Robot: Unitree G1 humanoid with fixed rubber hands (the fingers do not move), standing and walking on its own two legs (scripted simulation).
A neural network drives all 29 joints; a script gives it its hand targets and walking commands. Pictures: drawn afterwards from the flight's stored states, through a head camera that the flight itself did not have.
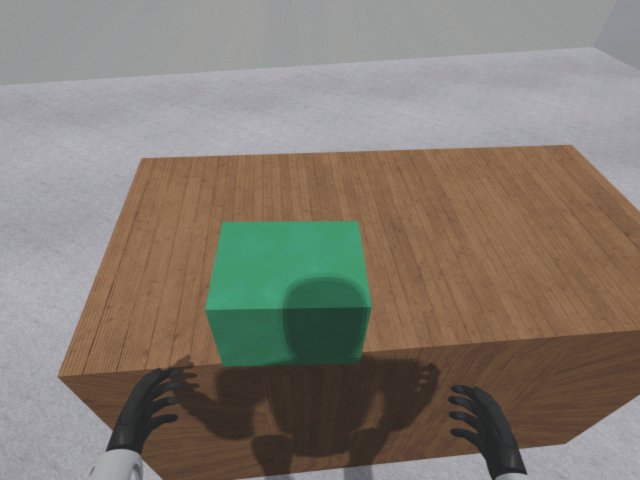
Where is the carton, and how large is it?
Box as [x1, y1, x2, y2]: [205, 221, 371, 366]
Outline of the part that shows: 357,221 222,222 205,311 223,366 359,362 371,305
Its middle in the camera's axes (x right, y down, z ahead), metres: -0.04 +0.09 +0.60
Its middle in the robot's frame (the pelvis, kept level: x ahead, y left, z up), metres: +0.40 +0.06 -0.02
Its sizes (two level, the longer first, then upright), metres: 0.212 0.162 0.155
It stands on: a pedestal, 0.69 m high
